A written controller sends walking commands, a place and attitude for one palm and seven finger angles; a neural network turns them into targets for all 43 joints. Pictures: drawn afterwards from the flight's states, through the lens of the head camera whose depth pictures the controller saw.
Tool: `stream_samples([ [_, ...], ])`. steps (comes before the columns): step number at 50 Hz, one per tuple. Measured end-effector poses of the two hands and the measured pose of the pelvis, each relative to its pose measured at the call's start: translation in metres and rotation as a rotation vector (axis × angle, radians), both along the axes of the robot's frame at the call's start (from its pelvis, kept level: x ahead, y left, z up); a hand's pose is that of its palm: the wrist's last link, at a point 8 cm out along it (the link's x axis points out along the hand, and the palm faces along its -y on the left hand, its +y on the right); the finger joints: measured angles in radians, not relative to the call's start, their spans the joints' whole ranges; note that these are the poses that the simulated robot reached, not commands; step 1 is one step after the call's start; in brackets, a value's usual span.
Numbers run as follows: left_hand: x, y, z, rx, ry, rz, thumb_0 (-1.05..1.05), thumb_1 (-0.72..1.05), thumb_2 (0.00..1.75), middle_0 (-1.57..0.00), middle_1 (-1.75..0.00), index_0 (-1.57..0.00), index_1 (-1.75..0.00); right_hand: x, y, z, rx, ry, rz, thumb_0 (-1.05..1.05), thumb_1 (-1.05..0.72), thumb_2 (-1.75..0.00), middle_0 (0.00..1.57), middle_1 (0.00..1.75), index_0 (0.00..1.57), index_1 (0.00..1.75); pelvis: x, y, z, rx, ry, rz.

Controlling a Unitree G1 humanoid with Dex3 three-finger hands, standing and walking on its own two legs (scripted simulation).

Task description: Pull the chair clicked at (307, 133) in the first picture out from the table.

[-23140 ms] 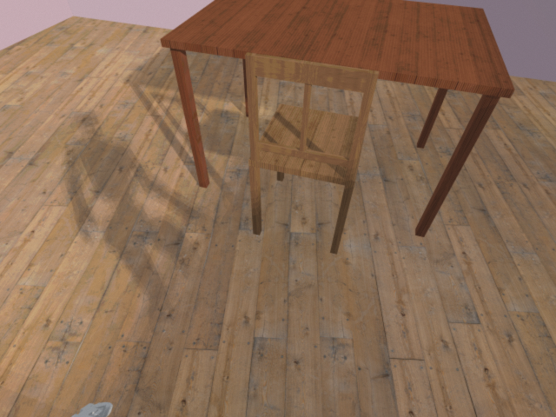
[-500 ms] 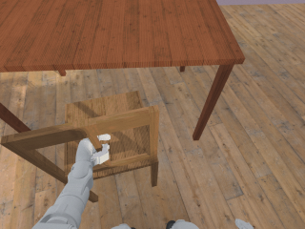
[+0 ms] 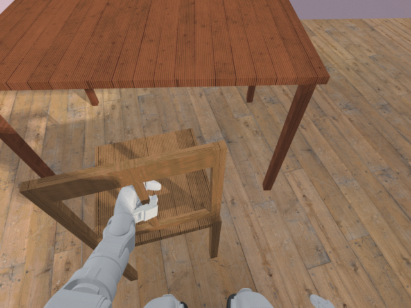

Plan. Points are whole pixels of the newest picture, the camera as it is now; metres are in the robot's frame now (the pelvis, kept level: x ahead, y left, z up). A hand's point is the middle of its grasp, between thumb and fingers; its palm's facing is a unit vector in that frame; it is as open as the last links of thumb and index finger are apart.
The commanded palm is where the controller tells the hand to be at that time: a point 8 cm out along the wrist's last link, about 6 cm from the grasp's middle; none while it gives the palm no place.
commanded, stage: step backward, pulling the chair out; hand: left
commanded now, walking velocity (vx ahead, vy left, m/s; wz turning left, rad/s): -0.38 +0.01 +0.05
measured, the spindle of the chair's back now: (147, 205) +0.36 +0.15 -0.10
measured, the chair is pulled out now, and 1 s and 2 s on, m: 0.17 0.23 0.32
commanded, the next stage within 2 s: none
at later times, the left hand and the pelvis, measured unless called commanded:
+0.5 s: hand (150, 217) +0.31 +0.13 -0.06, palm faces -0.07 -0.98 -0.16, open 5.0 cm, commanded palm +0.28 +0.18 -0.05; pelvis -0.04 +0.03 +0.01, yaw +2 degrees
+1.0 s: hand (145, 232) +0.27 +0.14 -0.06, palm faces -0.04 -0.98 -0.18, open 5.1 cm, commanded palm +0.26 +0.19 -0.05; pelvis -0.06 +0.03 +0.00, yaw +1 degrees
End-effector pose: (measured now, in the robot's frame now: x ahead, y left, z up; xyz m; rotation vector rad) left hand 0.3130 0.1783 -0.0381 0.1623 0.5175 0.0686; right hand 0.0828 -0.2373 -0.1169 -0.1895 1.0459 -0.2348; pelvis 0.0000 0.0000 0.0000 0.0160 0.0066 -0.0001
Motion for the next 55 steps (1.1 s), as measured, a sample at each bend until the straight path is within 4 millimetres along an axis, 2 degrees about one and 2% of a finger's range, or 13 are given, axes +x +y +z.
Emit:
stream_samples([
  [3,-0.003,-0.002,0.000,0.006,-0.001,0.031,0.02,0.71,0.82,-0.32,-1.13,-0.49,-1.45,0.001,0.000,-0.009,0.032,-0.005,0.010,0.01,-0.90,-0.90,0.21,0.30,0.20,0.30,-0.003,-0.008,-0.004,0.000,-0.005,0.001],
  [7,-0.007,-0.004,0.000,0.018,-0.002,0.066,0.02,0.70,0.83,-0.33,-1.14,-0.49,-1.45,-0.001,-0.012,-0.014,0.039,0.011,0.012,0.01,-0.90,-0.90,0.21,0.30,0.20,0.30,-0.004,-0.015,-0.003,0.008,0.011,0.011],
  [13,-0.011,-0.006,0.002,-0.002,0.027,0.084,0.03,0.72,0.81,-0.30,-1.13,-0.49,-1.45,-0.006,-0.036,0.002,-0.030,0.063,0.039,0.01,-0.90,-0.90,0.21,0.30,0.20,0.30,-0.008,-0.010,0.010,0.038,0.051,0.048],
  [17,-0.012,-0.003,0.002,-0.009,0.026,0.040,0.03,0.73,0.79,-0.28,-1.15,-0.49,-1.45,-0.005,-0.044,0.011,-0.100,0.069,0.055,0.01,-0.90,-0.90,0.21,0.30,0.20,0.30,-0.017,0.003,0.011,0.029,0.083,0.079],
  [21,-0.012,0.001,0.001,-0.009,0.000,-0.044,0.02,0.73,0.78,-0.26,-1.18,-0.49,-1.45,-0.008,-0.036,0.015,-0.155,0.069,0.044,0.01,-0.90,-0.90,0.20,0.30,0.20,0.30,-0.034,0.022,0.006,0.011,0.090,0.095],
  [27,-0.025,0.006,0.001,-0.012,-0.025,-0.114,0.01,0.74,0.77,-0.23,-1.20,-0.49,-1.45,-0.018,0.005,0.023,-0.087,0.010,-0.003,0.01,-0.90,-0.90,0.20,0.30,0.20,0.29,-0.044,0.033,0.006,0.019,0.051,0.022],
  [31,-0.037,0.008,0.001,-0.005,-0.030,-0.117,0.01,0.74,0.78,-0.23,-1.20,-0.49,-1.45,-0.024,0.030,0.010,0.001,-0.004,-0.009,0.01,-0.90,-0.90,0.20,0.30,0.20,0.30,-0.037,0.031,0.000,0.000,0.017,0.006],
  [34,-0.043,0.008,0.001,-0.001,-0.037,-0.097,0.01,0.73,0.80,-0.25,-1.21,-0.49,-1.45,-0.028,0.042,-0.005,0.053,0.016,0.006,0.01,-0.90,-0.90,0.21,0.30,0.20,0.30,-0.034,0.027,-0.005,-0.018,0.007,0.008],
  [39,-0.044,0.007,0.001,-0.001,-0.036,-0.076,0.01,0.72,0.81,-0.26,-1.20,-0.49,-1.45,-0.038,0.036,-0.014,0.029,0.049,0.025,0.00,-0.91,-0.90,0.21,0.30,0.20,0.30,-0.051,0.030,-0.007,-0.020,0.024,0.032],
  [43,-0.048,0.008,0.001,-0.006,-0.029,-0.077,0.02,0.73,0.80,-0.25,-1.20,-0.49,-1.45,-0.055,0.026,-0.003,-0.021,0.053,0.004,0.01,-0.91,-0.90,0.21,0.30,0.20,0.30,-0.061,0.036,-0.002,0.013,0.035,0.009],
  [49,-0.056,0.009,0.002,0.002,-0.028,-0.073,0.02,0.73,0.80,-0.26,-1.19,-0.49,-1.45,-0.075,0.010,-0.001,-0.039,0.089,-0.029,0.01,-0.90,-0.90,0.21,0.30,0.20,0.30,-0.056,0.031,0.002,-0.017,0.038,0.011],
  [55,-0.056,0.010,0.001,0.005,-0.039,-0.077,0.02,0.72,0.81,-0.27,-1.20,-0.49,-1.45,-0.083,0.001,-0.001,-0.069,0.112,-0.013,0.01,-0.90,-0.90,0.21,0.30,0.20,0.30,-0.078,0.031,0.001,-0.026,0.040,0.030],
])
